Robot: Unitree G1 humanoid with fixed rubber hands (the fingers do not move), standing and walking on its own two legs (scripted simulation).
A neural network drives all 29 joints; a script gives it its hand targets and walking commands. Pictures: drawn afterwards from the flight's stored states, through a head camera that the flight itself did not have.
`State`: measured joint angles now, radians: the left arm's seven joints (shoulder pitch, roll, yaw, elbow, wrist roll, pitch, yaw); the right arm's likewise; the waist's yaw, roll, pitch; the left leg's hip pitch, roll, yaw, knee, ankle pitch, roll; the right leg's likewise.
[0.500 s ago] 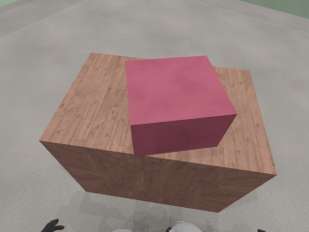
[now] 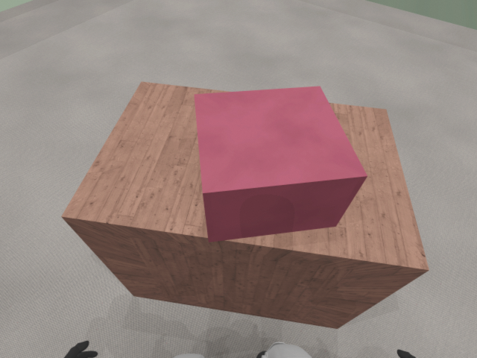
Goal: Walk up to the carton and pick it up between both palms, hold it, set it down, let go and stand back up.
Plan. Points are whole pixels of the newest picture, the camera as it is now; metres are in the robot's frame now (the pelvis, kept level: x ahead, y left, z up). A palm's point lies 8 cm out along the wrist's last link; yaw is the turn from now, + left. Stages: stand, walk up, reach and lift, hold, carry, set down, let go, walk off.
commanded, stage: walk up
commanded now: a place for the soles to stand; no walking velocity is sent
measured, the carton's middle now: (266, 161) +0.50 -0.05 -0.02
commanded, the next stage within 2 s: none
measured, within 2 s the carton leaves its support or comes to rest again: neither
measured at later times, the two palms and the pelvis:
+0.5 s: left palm out of the picture +0.07 +0.31 -0.12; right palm out of the picture +0.08 -0.29 -0.11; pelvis +0.00 +0.01 +0.00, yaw +0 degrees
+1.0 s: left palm out of the picture +0.07 +0.31 -0.11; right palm out of the picture +0.10 -0.30 -0.11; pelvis +0.00 +0.01 +0.00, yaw +0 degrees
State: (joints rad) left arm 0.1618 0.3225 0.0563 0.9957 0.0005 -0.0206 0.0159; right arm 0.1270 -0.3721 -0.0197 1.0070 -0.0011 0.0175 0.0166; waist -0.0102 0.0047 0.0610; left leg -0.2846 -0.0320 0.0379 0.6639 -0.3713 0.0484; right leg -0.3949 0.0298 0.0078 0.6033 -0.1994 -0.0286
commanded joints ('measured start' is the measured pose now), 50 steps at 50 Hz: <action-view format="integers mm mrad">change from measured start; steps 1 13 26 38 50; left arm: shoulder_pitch -43 44 18 -34 -23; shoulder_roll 279 309 243 238 295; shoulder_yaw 22 30 16 -1 14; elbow -76 -41 -69 -58 -57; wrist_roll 17 15 5 8 19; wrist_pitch -42 -61 -37 -37 -43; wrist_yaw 26 20 13 15 28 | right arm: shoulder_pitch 16 -49 -82 -57 -20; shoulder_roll -190 -172 -250 -239 -208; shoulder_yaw -70 -69 -81 -78 -70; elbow -65 -104 -107 -70 -56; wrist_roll -33 -16 -38 -26 -26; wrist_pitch -17 -8 -41 -26 -13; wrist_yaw -15 -17 -21 -11 -15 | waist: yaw -20 12 20 -3 -21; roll -32 -77 100 44 -33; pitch -104 -146 -64 -50 -69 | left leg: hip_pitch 61 -2 35 51 62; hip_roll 76 37 318 227 100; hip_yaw -148 -75 -281 -275 -178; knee -124 43 -267 -336 -160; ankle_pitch -61 -60 295 -40 -57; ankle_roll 3 -20 137 66 -28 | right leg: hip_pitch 14 172 66 10 -1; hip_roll -245 -276 -34 -48 -248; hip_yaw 374 433 38 122 384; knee -225 -204 88 -47 -206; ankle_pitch -6 188 -155 -115 -43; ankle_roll -137 -163 -13 -31 -143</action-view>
